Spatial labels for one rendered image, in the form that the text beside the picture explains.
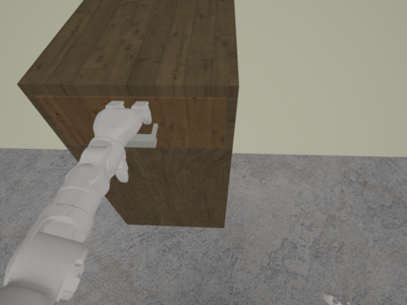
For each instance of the drawer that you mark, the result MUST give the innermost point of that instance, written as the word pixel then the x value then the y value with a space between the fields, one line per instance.
pixel 182 121

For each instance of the robot left upper arm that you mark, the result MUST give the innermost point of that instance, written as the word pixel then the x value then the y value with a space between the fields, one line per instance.
pixel 48 270

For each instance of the handle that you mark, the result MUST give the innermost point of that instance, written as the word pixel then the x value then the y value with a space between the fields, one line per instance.
pixel 145 140

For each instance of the robot right hand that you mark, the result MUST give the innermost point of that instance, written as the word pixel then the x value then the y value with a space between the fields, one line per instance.
pixel 333 299

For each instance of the left robot forearm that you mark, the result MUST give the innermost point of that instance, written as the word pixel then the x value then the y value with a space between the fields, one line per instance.
pixel 71 213

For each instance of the cabinet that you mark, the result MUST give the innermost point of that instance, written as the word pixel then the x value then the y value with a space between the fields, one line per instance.
pixel 150 48

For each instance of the robot left hand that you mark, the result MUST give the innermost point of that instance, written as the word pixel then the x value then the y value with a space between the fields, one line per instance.
pixel 122 124

